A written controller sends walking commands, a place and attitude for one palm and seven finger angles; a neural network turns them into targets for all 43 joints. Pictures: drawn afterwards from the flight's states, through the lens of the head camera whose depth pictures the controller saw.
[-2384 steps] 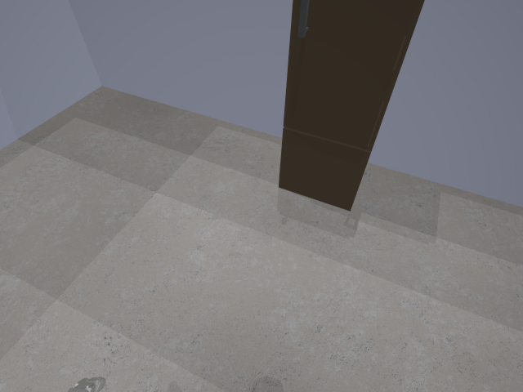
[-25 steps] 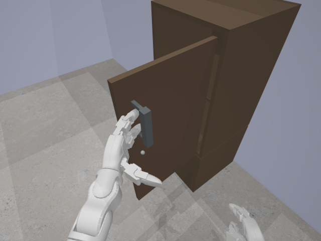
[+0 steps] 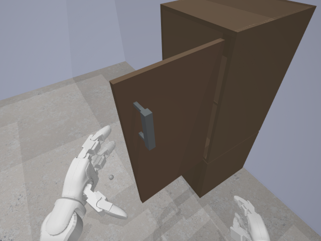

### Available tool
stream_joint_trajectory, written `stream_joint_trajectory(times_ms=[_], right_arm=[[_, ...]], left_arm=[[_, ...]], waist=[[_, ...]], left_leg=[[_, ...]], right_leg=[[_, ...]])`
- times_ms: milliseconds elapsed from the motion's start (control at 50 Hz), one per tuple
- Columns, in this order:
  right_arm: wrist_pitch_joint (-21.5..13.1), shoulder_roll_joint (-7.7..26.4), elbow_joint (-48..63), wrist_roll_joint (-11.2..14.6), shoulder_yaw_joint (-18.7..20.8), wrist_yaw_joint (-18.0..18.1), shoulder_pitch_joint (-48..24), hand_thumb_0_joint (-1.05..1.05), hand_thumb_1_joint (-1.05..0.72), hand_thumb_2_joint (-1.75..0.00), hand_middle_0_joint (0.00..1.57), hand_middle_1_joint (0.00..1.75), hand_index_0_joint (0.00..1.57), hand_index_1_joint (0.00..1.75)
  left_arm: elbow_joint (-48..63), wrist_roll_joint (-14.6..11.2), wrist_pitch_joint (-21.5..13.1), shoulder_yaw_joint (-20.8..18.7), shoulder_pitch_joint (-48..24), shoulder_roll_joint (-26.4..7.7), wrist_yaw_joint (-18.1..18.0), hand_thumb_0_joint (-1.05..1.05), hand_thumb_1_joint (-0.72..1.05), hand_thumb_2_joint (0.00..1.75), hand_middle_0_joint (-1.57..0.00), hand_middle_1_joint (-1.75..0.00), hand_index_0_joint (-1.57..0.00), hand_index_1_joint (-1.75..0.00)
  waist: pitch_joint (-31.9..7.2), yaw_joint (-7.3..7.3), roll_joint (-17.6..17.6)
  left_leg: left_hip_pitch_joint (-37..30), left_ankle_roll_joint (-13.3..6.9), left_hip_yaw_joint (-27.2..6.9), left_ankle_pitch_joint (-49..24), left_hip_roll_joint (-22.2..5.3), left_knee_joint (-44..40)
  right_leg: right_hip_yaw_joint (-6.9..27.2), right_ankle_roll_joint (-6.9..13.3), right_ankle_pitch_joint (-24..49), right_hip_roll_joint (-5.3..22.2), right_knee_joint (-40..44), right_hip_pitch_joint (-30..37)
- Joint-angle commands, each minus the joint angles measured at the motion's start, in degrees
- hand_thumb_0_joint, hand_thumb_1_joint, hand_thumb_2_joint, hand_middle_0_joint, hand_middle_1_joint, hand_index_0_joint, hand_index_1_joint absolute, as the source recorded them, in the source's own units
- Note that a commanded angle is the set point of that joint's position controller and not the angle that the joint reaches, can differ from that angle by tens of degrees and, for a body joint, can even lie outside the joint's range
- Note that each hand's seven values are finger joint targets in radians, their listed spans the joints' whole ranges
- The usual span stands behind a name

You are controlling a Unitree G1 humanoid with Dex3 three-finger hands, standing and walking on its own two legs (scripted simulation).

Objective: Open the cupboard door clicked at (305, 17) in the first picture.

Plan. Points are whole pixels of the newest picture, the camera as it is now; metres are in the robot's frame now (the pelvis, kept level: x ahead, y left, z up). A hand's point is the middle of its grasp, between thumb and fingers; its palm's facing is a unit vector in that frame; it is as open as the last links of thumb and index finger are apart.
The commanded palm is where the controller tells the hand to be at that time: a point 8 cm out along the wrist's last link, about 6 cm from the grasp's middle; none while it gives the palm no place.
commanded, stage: draw the hand back to the body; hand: left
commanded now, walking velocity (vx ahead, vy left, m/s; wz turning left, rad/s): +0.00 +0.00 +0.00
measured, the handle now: (144, 126) +0.36 +0.08 +0.12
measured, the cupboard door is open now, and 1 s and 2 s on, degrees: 94 94 94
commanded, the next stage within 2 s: step back with the hand held close in 1.66 s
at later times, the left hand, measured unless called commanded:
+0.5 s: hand (83, 178) +0.20 +0.18 +0.13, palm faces -0.03 -1.00 -0.04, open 16.4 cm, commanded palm +0.17 +0.23 +0.14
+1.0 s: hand (43, 173) +0.20 +0.25 +0.15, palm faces +0.33 -0.88 -0.33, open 12.6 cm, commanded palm +0.16 +0.30 +0.17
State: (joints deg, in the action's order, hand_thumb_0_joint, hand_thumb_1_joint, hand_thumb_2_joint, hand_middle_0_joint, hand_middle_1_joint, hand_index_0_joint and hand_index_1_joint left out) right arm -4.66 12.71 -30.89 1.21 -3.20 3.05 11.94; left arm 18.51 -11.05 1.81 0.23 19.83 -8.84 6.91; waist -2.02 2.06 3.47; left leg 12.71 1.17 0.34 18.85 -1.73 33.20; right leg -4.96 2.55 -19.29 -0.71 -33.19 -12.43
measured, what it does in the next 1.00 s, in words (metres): stands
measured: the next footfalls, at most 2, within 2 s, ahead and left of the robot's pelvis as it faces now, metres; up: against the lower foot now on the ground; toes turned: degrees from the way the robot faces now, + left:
none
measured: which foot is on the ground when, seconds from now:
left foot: down 0.00-1.00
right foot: down 0.00-1.00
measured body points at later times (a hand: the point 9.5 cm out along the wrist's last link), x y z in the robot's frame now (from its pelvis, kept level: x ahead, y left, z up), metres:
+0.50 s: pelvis -0.02 +0.02 +0.00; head -0.04 +0.01 +0.45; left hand +0.20 +0.23 +0.14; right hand +0.17 -0.19 -0.07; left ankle -0.01 +0.14 -0.73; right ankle -0.01 -0.08 -0.73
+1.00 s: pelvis +0.00 +0.04 +0.01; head -0.01 +0.02 +0.46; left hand +0.18 +0.30 +0.17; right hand +0.18 -0.18 -0.07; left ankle -0.01 +0.14 -0.73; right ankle -0.01 -0.08 -0.73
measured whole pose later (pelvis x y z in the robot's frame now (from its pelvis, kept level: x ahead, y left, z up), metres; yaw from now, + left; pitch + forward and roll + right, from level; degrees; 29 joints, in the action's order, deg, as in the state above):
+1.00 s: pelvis +0.00 +0.04 +0.01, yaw -1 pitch -4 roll -1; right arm -6.6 12.2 -37.0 -1.0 -2.4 4.0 11.4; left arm 22.5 -2.4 -5.1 -10.8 25.7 -16.7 -6.8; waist 2.4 3.4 3.0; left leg 5.3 -1.4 2.4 14.7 0.0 24.4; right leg -2.9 -0.1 -13.2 0.6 -22.2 -4.5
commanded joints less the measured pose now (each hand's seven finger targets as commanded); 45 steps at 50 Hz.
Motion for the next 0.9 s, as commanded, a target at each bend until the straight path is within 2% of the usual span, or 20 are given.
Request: stream_joint_trajectory(times_ms=[0,60,120,200,280,340,360,400,460,500,560,580,600,620,660,680,740,800,860,880], right_arm=[[-5.52,4.88,9.44,0.24,2.1,0.73,-7.18,0.0,-0.9,-0.9,0.2,0.3,0.2,0.3],[-6.65,4.79,8.96,0.31,1.98,0.98,-7.33,0.0,-0.9,-0.9,0.2,0.3,0.2,0.3],[-7.39,4.82,8.55,0.4,1.89,1.2,-7.74,0.0,-0.9,-0.9,0.2,0.3,0.2,0.3],[-8.04,5.04,8.15,0.45,1.75,1.26,-7.74,0.0,-0.9,-0.9,0.2,0.3,0.2,0.3],[-8.72,5.17,8.47,0.9,1.66,1.33,-7.94,0.0,-0.9,-0.9,0.2,0.3,0.2,0.3],[-9.22,5.46,8.29,1.02,1.57,1.56,-7.96,0.0,-0.9,-0.9,0.2,0.3,0.2,0.3],[-9.2,5.66,8.09,1.07,1.72,1.72,-7.74,0.0,-0.9,-0.9,0.2,0.3,0.2,0.3],[-9.46,5.73,8.08,0.93,1.64,1.78,-7.84,0.0,-0.9,-0.9,0.2,0.3,0.2,0.3],[-9.6,5.67,8.07,1.07,1.49,1.84,-7.9,0.0,-0.9,-0.9,0.2,0.3,0.2,0.3],[-9.77,5.92,7.74,1.0,1.45,1.83,-7.63,0.0,-0.9,-0.9,0.2,0.3,0.2,0.3],[-9.84,5.91,7.95,1.13,1.34,1.83,-7.71,0.0,-0.9,-0.9,0.2,0.3,0.2,0.3],[-9.68,5.41,7.61,-0.61,1.62,2.23,-8.16,0.0,-0.9,-0.9,0.2,0.3,0.2,0.3],[-9.69,5.19,6.34,-1.25,1.61,2.33,-7.58,0.0,-0.9,-0.9,0.2,0.3,0.2,0.3],[-9.05,5.05,6.12,-1.54,1.56,2.02,-7.78,0.0,-0.9,-0.9,0.2,0.3,0.2,0.3],[-7.83,5.16,5.68,-1.57,1.81,1.58,-7.61,0.0,-0.9,-0.9,0.2,0.3,0.2,0.3],[-7.4,5.14,5.58,-1.62,1.95,1.49,-7.77,0.0,-0.9,-0.9,0.2,0.3,0.2,0.3],[-6.88,5.27,5.23,-1.95,2.32,1.47,-7.91,0.0,-0.9,-0.9,0.2,0.3,0.2,0.3],[-6.37,5.48,4.51,-2.11,2.68,1.66,-8.24,0.0,-0.9,-0.9,0.2,0.3,0.2,0.3],[-5.83,5.28,4.32,-2.13,2.75,1.48,-8.52,0.0,-0.9,-0.9,0.2,0.3,0.2,0.3],[-5.68,5.34,4.13,-2.09,2.96,1.51,-8.51,0.0,-0.9,-0.9,0.2,0.3,0.2,0.3]], left_arm=[[13.39,-0.99,-5.09,-3.12,-10.71,-4.82,0.65,0.0,-0.5,0.3,-0.15,-0.3,-0.15,-0.3],[12.1,-1.05,-5.24,-3.77,-11.35,-4.99,0.34,0.0,-0.5,0.3,-0.15,-0.3,-0.15,-0.3],[12.49,-0.96,-5.29,-5.2,-13.15,-6.56,0.0,0.0,-0.5,0.3,-0.15,-0.3,-0.15,-0.3],[11.44,-1.84,-4.7,-8.26,-9.65,-8.31,0.36,0.0,-0.5,0.3,-0.15,-0.3,-0.15,-0.3],[13.56,-2.79,-3.61,-7.29,-10.33,-7.19,1.59,0.0,-0.5,0.3,-0.15,-0.3,-0.15,-0.3],[13.18,-3.14,-2.48,-7.57,-10.42,-7.54,2.02,0.0,-0.5,0.3,-0.15,-0.3,-0.15,-0.3],[13.15,-3.19,-2.09,-8.84,-10.42,-8.59,2.07,0.0,-0.5,0.3,-0.15,-0.3,-0.15,-0.3],[14.21,-3.03,-1.73,-9.6,-10.26,-9.44,2.07,0.0,-0.5,0.3,-0.15,-0.3,-0.15,-0.3],[15.58,-3.47,-1.31,-9.97,-9.82,-9.15,2.71,0.0,-0.5,0.3,-0.15,-0.3,-0.15,-0.3],[15.59,-3.84,-1.19,-11.85,-9.21,-10.82,3.04,0.0,-0.43,0.33,-0.15,-0.3,-0.15,-0.3],[16.84,-4.47,-0.77,-11.26,-8.67,-9.9,4.3,0.0,-0.32,0.37,-0.16,-0.3,-0.16,-0.3],[22.7,3.58,-5.08,-12.25,-10.31,-16.16,-3.61,0.0,-0.29,0.39,-0.16,-0.3,-0.16,-0.3],[18.3,4.77,-5.85,-12.59,-5.98,-14.62,-7.15,0.0,-0.26,0.4,-0.16,-0.3,-0.16,-0.3],[17.59,5.65,-6.49,-10.1,-3.35,-11.52,-8.69,0.0,-0.22,0.42,-0.16,-0.3,-0.16,-0.3],[16.83,6.87,-7.66,-9.93,-1.94,-11.26,-10.58,0.0,-0.15,0.45,-0.16,-0.3,-0.16,-0.3],[17.41,7.46,-8.28,-10.05,-2.96,-11.58,-11.3,0.0,-0.12,0.47,-0.16,-0.3,-0.16,-0.3],[17.83,8.62,-9.91,-11.05,-3.35,-12.69,-13.01,0.0,-0.01,0.51,-0.17,-0.3,-0.17,-0.3],[17.48,9.14,-10.6,-14.02,-2.16,-15.34,-14.12,0.0,0.09,0.55,-0.17,-0.3,-0.17,-0.3],[17.89,9.0,-11.08,-14.85,-1.11,-15.07,-14.38,0.0,0.2,0.6,-0.18,-0.3,-0.18,-0.3],[17.78,8.99,-11.21,-15.75,-0.82,-15.81,-14.55,0.0,0.23,0.62,-0.18,-0.3,-0.18,-0.3]], waist=[[-4.55,-0.81,-6.43],[-4.46,-0.51,-6.14],[-5.01,-0.17,-4.12],[-5.54,1.05,-3.6],[-4.53,0.65,-1.81],[-2.66,0.51,-3.47],[-3.06,0.47,-4.29],[-3.57,0.92,-2.69],[-4.04,0.78,-1.82],[-4.34,1.14,-2.16],[-4.59,0.96,-0.84],[-1.63,1.52,-1.92],[1.69,1.15,-4.11],[2.07,0.91,-4.0],[1.54,0.76,-2.23],[0.89,0.66,-0.04],[-0.5,0.7,-0.44],[-1.38,1.19,0.09],[-1.46,1.4,0.62],[-1.9,1.38,-0.59]], left_leg=[[-0.6,-2.88,-0.08,-11.47,2.53,-1.77],[0.27,-2.77,-0.25,-9.38,2.69,-1.79],[0.12,-2.73,-0.19,-8.14,2.68,-2.52],[-0.01,-2.61,-0.37,-9.51,2.45,-3.64],[-0.86,-2.46,-0.39,-9.25,2.29,-4.69],[-0.66,-2.57,-0.96,-7.51,2.1,-5.41],[-0.76,-2.54,-1.01,-7.02,2.06,-5.53],[-1.36,-2.48,-1.23,-7.7,2.07,-5.72],[-2.04,-2.31,-1.31,-8.84,2.01,-6.1],[-2.09,-2.2,-1.61,-9.99,1.93,-6.16],[-2.76,-2.01,-1.7,-10.83,1.93,-6.5],[-1.4,-2.4,-1.31,-10.12,1.56,-8.05],[-1.4,-2.18,-1.1,-7.89,1.35,-8.39],[-1.95,-2.23,-1.12,-7.69,1.14,-9.31],[-3.06,-2.12,-0.99,-8.5,0.74,-10.6],[-4.04,-2.08,-0.73,-8.53,0.75,-11.08],[-5.48,-2.07,-0.81,-9.19,0.55,-12.43],[-6.69,-2.04,-0.6,-11.66,0.53,-12.9],[-6.97,-1.85,-0.72,-14.35,0.5,-13.37],[-7.32,-1.88,-0.59,-15.29,0.5,-13.24]], right_leg=[[4.27,-2.77,16.99,1.42,6.52,-0.18],[4.84,-2.69,12.46,1.62,7.23,-0.83],[4.88,-2.38,8.9,1.77,7.85,-0.58],[3.67,-1.99,10.9,1.27,7.31,1.14],[2.49,-1.89,11.01,0.75,7.26,0.25],[2.03,-1.96,8.24,0.47,7.95,-0.89],[1.94,-2.0,7.29,0.38,8.14,-0.88],[1.78,-1.72,7.71,0.3,7.92,-0.43],[1.13,-1.66,9.47,0.17,7.54,-0.12],[0.94,-1.43,10.6,-0.01,7.32,0.86],[0.5,-1.52,12.06,-0.03,7.06,0.79],[2.58,-1.45,10.89,0.62,10.15,2.0],[2.84,-1.36,7.79,0.84,12.08,0.37],[2.76,-1.38,7.24,0.96,12.4,1.02],[2.69,-1.29,7.74,0.92,12.48,2.64],[2.97,-1.23,7.74,0.97,12.8,3.15],[2.92,-1.15,8.18,0.96,13.43,5.29],[3.13,-1.0,10.37,0.92,13.97,7.21],[2.94,-0.98,12.76,0.9,13.72,8.58],[2.9,-1.04,13.7,0.87,13.75,8.94]])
